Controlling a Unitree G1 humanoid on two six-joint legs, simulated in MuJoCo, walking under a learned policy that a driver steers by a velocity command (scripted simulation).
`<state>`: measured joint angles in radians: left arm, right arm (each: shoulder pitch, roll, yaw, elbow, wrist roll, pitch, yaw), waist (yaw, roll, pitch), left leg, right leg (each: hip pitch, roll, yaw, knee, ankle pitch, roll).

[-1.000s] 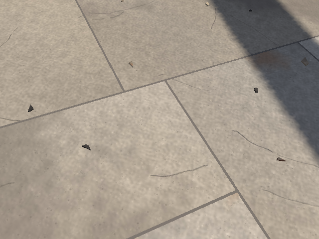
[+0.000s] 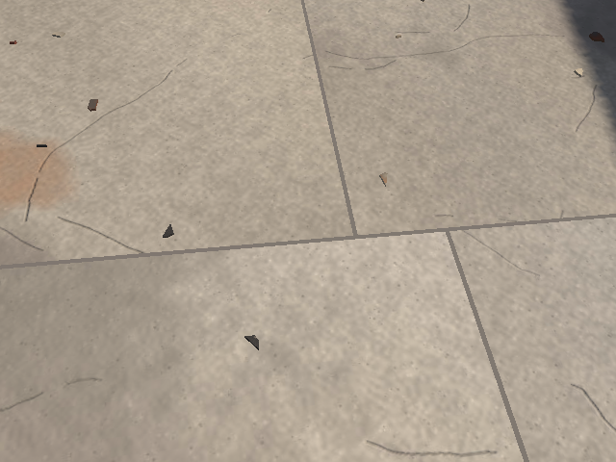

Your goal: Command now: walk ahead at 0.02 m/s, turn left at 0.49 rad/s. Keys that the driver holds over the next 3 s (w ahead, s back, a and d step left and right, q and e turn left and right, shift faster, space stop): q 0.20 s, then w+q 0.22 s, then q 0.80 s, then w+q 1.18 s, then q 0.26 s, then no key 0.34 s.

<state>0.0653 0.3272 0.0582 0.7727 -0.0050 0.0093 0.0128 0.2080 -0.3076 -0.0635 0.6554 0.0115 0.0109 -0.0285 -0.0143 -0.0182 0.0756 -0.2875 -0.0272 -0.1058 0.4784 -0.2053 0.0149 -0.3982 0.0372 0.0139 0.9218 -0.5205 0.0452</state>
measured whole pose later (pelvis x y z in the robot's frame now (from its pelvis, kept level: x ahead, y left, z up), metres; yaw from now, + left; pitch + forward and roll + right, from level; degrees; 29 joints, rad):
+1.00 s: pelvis +0.10 +0.07 +0.00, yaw +34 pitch +2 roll -2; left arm 0.10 0.32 0.06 0.71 0.01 0.01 0.03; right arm 0.19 -0.32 -0.07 0.60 0.01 0.02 -0.02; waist -0.02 -0.02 0.06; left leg -0.33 -0.09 -0.12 0.46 -0.16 0.06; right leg -0.53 -0.01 0.10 0.87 -0.32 0.09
